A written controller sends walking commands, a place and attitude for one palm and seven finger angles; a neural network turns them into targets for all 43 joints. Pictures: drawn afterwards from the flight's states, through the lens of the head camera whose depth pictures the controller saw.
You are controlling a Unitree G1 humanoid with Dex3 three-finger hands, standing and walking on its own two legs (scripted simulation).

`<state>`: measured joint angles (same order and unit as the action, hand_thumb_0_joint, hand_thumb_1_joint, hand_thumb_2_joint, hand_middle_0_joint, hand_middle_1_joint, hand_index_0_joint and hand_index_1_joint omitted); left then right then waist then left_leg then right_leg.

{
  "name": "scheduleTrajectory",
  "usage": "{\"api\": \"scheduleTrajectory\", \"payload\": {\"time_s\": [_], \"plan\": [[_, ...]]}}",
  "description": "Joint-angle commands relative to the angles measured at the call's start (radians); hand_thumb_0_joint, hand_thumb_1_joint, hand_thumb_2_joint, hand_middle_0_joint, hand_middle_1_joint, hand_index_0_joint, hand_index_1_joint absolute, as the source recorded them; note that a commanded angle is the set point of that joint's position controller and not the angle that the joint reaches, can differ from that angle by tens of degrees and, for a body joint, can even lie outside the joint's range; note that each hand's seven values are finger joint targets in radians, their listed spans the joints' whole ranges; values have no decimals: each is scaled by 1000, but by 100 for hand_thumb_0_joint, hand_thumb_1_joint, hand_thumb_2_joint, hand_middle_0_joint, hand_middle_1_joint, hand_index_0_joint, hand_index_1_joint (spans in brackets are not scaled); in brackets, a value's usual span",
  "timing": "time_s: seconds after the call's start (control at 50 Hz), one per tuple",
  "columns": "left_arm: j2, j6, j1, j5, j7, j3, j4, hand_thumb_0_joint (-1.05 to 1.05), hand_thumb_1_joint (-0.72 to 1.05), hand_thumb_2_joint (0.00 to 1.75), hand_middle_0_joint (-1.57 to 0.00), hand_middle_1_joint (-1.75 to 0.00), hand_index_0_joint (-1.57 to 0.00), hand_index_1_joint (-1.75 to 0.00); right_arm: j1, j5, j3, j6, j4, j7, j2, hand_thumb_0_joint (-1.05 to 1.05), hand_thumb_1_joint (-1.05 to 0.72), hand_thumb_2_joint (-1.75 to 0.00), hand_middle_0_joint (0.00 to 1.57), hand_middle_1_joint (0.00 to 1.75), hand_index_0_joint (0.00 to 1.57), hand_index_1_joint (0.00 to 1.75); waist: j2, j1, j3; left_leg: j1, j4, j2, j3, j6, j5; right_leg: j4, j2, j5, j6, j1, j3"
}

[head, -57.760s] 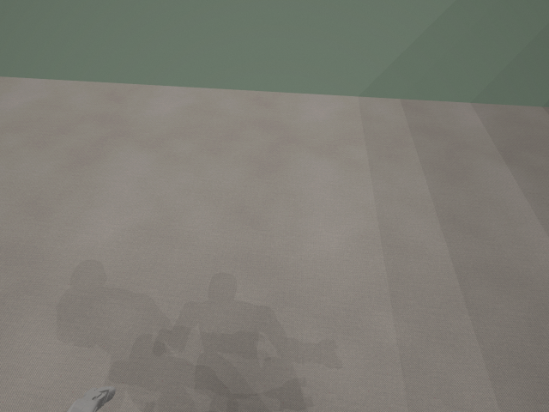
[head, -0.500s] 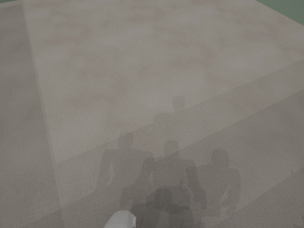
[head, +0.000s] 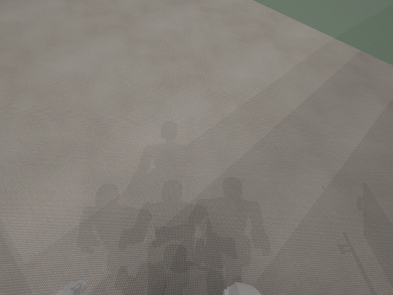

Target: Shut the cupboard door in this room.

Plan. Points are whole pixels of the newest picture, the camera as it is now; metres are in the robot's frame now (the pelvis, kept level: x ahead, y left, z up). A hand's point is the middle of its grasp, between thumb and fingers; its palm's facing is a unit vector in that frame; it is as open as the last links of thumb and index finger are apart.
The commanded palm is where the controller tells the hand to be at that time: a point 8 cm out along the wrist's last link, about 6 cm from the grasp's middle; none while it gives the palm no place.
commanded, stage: turn to face it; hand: left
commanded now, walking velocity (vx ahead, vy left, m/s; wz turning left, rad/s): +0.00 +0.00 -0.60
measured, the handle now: out of the picture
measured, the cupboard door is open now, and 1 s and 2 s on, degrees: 54 54 54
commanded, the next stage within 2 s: none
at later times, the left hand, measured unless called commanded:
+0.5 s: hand (134, 288) +0.15 +0.15 -0.17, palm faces -0.25 -0.94 -0.21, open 7.4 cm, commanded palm none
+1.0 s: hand (158, 243) +0.25 +0.11 -0.16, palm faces -0.56 -0.80 -0.24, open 7.4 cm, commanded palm none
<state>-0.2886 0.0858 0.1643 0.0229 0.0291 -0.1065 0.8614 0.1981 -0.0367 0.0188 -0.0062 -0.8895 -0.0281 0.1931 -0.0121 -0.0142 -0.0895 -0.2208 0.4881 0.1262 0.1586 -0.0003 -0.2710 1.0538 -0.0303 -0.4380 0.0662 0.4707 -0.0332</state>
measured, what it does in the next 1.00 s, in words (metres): steps on the spot, turning right: right foot, then left foot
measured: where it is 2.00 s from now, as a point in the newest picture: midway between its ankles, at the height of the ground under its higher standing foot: outside the picture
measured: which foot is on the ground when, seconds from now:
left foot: down 0.00-0.16, up 0.18-0.56, down 0.58-1.00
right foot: up 0.00-0.14, down 0.16-0.58, up 0.60-1.00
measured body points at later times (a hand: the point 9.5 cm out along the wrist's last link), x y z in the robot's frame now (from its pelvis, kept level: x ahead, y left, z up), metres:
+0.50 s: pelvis +0.02 -0.02 -0.01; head +0.07 -0.03 +0.44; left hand +0.16 +0.20 -0.15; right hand +0.04 -0.29 -0.15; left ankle +0.07 +0.11 -0.71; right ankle -0.02 -0.14 -0.74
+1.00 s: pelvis +0.03 +0.00 -0.01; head +0.06 -0.02 +0.44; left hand +0.28 +0.15 -0.14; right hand -0.09 -0.23 -0.15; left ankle +0.09 +0.10 -0.74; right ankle -0.05 -0.10 -0.71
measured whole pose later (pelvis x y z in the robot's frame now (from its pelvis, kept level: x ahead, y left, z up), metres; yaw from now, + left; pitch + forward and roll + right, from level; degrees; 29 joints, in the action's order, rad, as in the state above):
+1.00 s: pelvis +0.03 +0.00 -0.01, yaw -36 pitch +0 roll -2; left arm -0.24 0.09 0.13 0.02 0.04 -0.09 0.87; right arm 0.26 -0.04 0.05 -0.02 -0.93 -0.02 0.23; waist 0.03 0.02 -0.09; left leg -0.23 0.56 0.18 0.28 -0.01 -0.32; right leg 0.78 -0.04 -0.41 0.04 0.36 -0.08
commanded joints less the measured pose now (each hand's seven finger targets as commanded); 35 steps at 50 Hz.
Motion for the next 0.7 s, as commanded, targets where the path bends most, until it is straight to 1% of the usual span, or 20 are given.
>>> {"api": "scheduleTrajectory", "payload": {"time_s": [0.0, 0.06, 0.1, 0.12, 0.14, 0.16, 0.18, 0.22, 0.24, 0.28, 0.34, 0.44, 0.5, 0.52, 0.54, 0.56, 0.58, 0.6, 0.62, 0.68], "plan": [[-9, -27, -50, -3, 15, 9, -96, 0, 90, 90, -20, -30, -20, -30, 66, 3, 67, 11, 39, -7, 227, 0, -90, -90, 20, 30, 20, 30, 222, 49, 129, 142, -104, 226, -106, 125, 491, -185, -2, 13, -16, -22, -38], [-14, -36, -43, -3, 13, 12, -93, 0, 90, 90, -20, -30, -20, -30, 65, 4, 76, 8, 32, -1, 243, 0, -90, -90, 20, 30, 20, 30, 238, 47, 147, 138, -50, 237, -84, 109, 494, -328, 17, 36, -39, -106, -65], [-39, -44, 34, -3, 9, 5, -69, 0, 90, 90, -20, -30, -20, -30, 36, 12, 81, 4, 36, 4, 250, 0, -90, -90, 20, 30, 20, 30, 194, -2, 161, 53, 61, 211, -31, 49, 403, -528, 26, 218, -60, -275, -77], [-92, -53, 107, 2, 2, -5, -49, 0, 90, 90, -20, -30, -20, -30, 31, 20, 80, 2, 42, 11, 226, 0, -90, -90, 20, 30, 20, 30, 85, -37, 186, -48, 186, 163, 9, -1, 278, -629, -33, 337, -88, -413, 3], [-203, -67, 162, 12, -12, -25, -33, 0, 90, 90, -20, -30, -20, -30, 8, 25, 57, -1, 83, 15, 138, 0, -90, -90, 20, 30, 20, 30, -243, -73, 183, -304, 415, 12, 66, -66, -240, -714, -280, 597, -179, -549, 343], [-247, -63, 195, -3, -25, -29, -20, 0, 90, 90, -20, -30, -20, -30, -28, 22, 51, -16, 106, 6, 146, 0, -90, -90, 20, 30, 20, 30, -278, -88, 172, -388, 615, -46, -51, -73, -405, -706, -382, 802, -272, -482, 458], [-234, -61, 171, -6, -32, -23, -27, 0, 90, 90, -20, -30, -20, -30, -17, 26, 49, -26, 99, 4, 153, 0, -90, -90, 20, 30, 20, 30, -197, -66, 155, -398, 703, -22, -138, -63, -336, -726, -375, 638, -303, -417, 416], [-164, -60, 51, -4, -47, -19, -57, 0, 90, 90, -20, -30, -20, -30, -32, 22, 56, -21, 85, 2, 155, 0, -90, -90, 20, 30, 20, 30, -245, -21, 116, -463, 723, -5, -175, -73, -211, -725, -270, 570, -264, -410, 376], [-135, -63, 16, -6, -46, -4, -64, 0, 90, 90, -20, -30, -20, -30, -12, 20, 55, -19, 66, 6, 167, 0, -90, -90, 20, 30, 20, 30, -215, 2, 124, -430, 711, 1, -173, -83, -149, -703, -229, 610, -248, -399, 291], [-116, -73, 18, -7, -42, 0, -70, 0, 90, 90, -20, -30, -20, -30, 14, 19, 55, -22, 54, 11, 149, 0, -90, -90, 20, 30, 20, 30, -149, 21, 143, -361, 651, -22, -154, -94, -107, -682, -191, 680, -232, -361, 237], [-125, -75, 48, -2, -39, -4, -57, 0, 90, 90, -20, -30, -20, -30, 2, 20, 54, -24, 55, 10, 131, 0, -90, -90, 20, 30, 20, 30, -110, 10, 148, -332, 558, -45, -142, -97, -105, -684, -188, 649, -244, -358, 263], [-143, -65, 57, 8, -36, -16, -49, 0, 90, 90, -20, -30, -20, -30, -39, 29, 51, -12, 86, 6, 113, 0, -90, -90, 20, 30, 20, 30, -136, -4, 131, -226, 310, -87, -135, -84, -155, -655, -187, 612, -260, -295, 365], [-132, -55, 9, -1, -35, -19, -54, 0, 90, 90, -20, -30, -20, -30, 52, 34, 51, -1, 60, -2, 120, 0, -90, -90, 20, 30, 20, 30, -152, 43, 146, -26, 55, -113, -123, -73, 7, -583, -132, 553, -193, -191, 370], [-101, -50, 4, -7, -34, -12, -59, 0, 90, 90, -20, -30, -20, -30, 85, 33, 56, 7, 49, -4, 150, 0, -90, -90, 20, 30, 20, 30, -84, 61, 165, 106, -72, -68, -151, -65, 83, -519, -75, 443, -145, -103, 329], [-41, -45, 35, -18, -29, 0, -74, 0, 90, 90, -20, -30, -20, -30, 118, 19, 68, 21, 49, -9, 238, 0, -90, -90, 20, 30, 20, 30, 169, 61, 200, 217, -173, 145, -363, 5, 165, -360, 58, 166, -82, 25, 209], [-25, -47, 35, -17, -25, 6, -86, 0, 90, 90, -20, -30, -20, -30, 142, 12, 77, 18, 57, -13, 297, 0, -90, -90, 20, 30, 20, 30, 318, 66, 196, 212, -191, 346, -527, 116, 325, -112, 97, -201, -40, 100, 76], [-51, -44, 14, -8, -23, 2, -89, 0, 90, 90, -20, -30, -20, -30, 128, 3, 71, 12, 68, -14, 288, 0, -90, -90, 20, 30, 20, 30, 215, 71, 162, 113, -182, 366, -503, 171, 313, 41, 48, -196, -43, 73, 105], [-53, -38, 28, 1, -18, -7, -70, 0, 90, 90, -20, -30, -20, -30, 64, 1, 59, 16, 73, -17, 238, 0, -90, -90, 20, 30, 20, 30, 232, 35, 141, 78, -197, 312, -441, 157, 330, 112, 32, -125, -28, 96, 111], [-64, -35, 28, 3, -10, -12, -59, 0, 90, 90, -20, -30, -20, -30, 21, 4, 52, 18, 93, -19, 221, 0, -90, -90, 20, 30, 20, 30, 210, 23, 116, 56, -182, 289, -389, 150, 357, 161, 13, -94, -24, 105, 92], [-32, -26, 28, -1, 5, -9, -47, 0, 90, 90, -20, -30, -20, -30, 21, 4, 46, 18, 87, -23, 192, 0, -90, -90, 20, 30, 20, 30, 180, 18, 101, 99, -151, 202, -209, 115, 455, 150, 3, -3, -4, 105, 55]]}}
